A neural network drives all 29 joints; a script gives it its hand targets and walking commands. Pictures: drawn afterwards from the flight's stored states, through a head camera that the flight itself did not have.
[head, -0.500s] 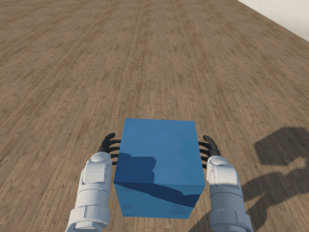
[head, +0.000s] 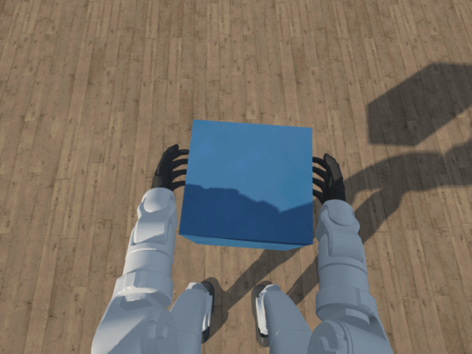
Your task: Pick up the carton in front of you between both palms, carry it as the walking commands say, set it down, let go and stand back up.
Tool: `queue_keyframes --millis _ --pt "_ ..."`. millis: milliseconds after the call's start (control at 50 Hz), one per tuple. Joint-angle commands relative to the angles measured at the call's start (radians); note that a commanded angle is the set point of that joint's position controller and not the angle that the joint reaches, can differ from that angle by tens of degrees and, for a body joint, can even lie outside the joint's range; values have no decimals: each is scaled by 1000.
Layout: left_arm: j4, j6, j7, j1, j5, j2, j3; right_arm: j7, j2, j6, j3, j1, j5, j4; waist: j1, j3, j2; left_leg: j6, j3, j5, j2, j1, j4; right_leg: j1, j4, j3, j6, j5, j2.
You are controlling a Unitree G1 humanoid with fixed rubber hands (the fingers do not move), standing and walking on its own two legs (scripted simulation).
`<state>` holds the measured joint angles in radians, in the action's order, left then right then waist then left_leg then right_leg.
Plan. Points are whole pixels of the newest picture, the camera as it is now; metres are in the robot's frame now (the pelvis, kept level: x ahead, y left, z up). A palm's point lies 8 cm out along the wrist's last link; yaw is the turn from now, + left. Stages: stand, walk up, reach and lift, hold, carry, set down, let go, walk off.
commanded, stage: set down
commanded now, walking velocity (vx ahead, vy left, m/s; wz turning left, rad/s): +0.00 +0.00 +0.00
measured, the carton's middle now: (245, 194) +0.38 -0.02 -0.15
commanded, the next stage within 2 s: none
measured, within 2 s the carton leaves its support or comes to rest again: rests again in 1.78 s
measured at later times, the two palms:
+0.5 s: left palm (184, 180) +0.43 +0.12 -0.21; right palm (312, 194) +0.39 -0.18 -0.20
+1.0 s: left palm (197, 180) +0.48 +0.10 -0.36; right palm (299, 200) +0.42 -0.19 -0.36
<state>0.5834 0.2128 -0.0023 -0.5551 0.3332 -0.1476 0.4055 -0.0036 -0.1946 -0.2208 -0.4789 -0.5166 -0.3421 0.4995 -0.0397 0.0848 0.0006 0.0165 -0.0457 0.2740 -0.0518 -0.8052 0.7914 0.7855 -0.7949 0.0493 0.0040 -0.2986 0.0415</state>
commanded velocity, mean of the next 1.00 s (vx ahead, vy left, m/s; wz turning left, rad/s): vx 0.00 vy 0.00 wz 0.00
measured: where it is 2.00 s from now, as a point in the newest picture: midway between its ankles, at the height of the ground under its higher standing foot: (232, 324)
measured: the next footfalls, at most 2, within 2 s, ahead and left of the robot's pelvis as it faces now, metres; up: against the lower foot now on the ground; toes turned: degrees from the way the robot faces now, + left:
none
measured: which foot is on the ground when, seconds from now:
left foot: down 0.00-1.00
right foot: down 0.00-1.00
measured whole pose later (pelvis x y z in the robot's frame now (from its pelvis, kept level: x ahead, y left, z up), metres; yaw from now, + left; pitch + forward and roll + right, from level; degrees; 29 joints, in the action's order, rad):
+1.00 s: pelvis -0.05 +0.01 -0.25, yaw -2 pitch +46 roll -3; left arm 0.88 0.27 -0.05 -1.23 0.20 0.12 0.32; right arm -0.10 -0.05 -0.28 -0.58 -1.06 -0.18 0.62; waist -0.08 -0.04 0.02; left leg -0.02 -0.06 0.50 -0.13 -2.10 1.81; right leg 2.06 -1.80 0.05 0.06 -0.54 0.12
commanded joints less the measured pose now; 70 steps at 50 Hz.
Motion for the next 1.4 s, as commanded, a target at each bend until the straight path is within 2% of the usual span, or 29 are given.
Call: queue_keyframes --millis 0,40,80,140,220,300,420,640,1040,1320,1340,1380 --pt "-2 -109 153 -494 -150 -833 -571 185 -794 106 590 -496 158 36 -9 -900 25 -18 -50 -507 -67 338 102 -98 -83 3 21 430 88" --pt "-36 -115 141 -516 -173 -848 -630 183 -792 117 637 -520 187 11 -16 -1032 32 -25 -55 -556 -66 332 162 -19 -137 -4 27 438 97" --pt "-53 -106 135 -532 -184 -848 -655 183 -792 110 660 -544 209 -8 -15 -1101 36 -31 -50 -523 -69 274 204 41 -183 -11 29 406 103" --pt "-39 -72 137 -562 -189 -852 -660 189 -801 74 656 -571 218 9 -21 -1090 39 -38 -27 -366 -79 126 243 115 -234 -20 28 311 107" --pt "28 -10 156 -625 -171 -859 -602 208 -813 6 591 -637 204 66 -25 -995 45 -33 -7 -138 -89 -46 285 256 -286 -32 24 130 110" --pt "91 29 173 -691 -158 -850 -538 215 -824 -38 527 -703 188 120 -26 -970 49 -28 4 -60 -94 -169 344 360 -346 -40 25 70 111" --pt "150 26 170 -798 -163 -822 -491 199 -822 -41 486 -806 191 151 -34 -1049 48 -29 21 -76 -106 -308 464 459 -459 -48 37 95 116" --pt "196 19 138 -975 -215 -779 -502 156 -774 -31 500 -995 245 119 -49 -1209 61 -36 46 -67 -125 -444 664 608 -655 -84 54 84 131" --pt "316 32 123 -1249 -244 -623 -452 144 -639 -44 417 -1286 290 127 -83 -1197 108 -29 63 -21 -119 -653 939 860 -927 -137 69 40 117" --pt "356 6 114 -1413 -338 -501 -529 132 -517 -16 435 -1454 384 123 -115 -1167 131 -24 61 -69 -94 -692 1139 923 -1114 -154 70 79 89" --pt "339 2 115 -1435 -350 -501 -539 132 -518 -13 441 -1469 394 117 -110 -1170 129 -24 64 -66 -94 -719 1149 911 -1126 -151 68 81 88" --pt "320 -9 119 -1454 -379 -500 -554 127 -526 -6 469 -1489 408 114 -103 -1161 81 -16 64 -89 -93 -761 1171 875 -1153 -151 69 121 92"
